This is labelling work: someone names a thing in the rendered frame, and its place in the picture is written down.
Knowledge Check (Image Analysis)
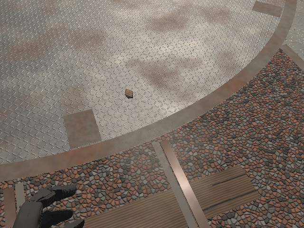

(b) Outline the robot left hand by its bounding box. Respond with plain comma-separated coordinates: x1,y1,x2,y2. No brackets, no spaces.
12,184,85,228

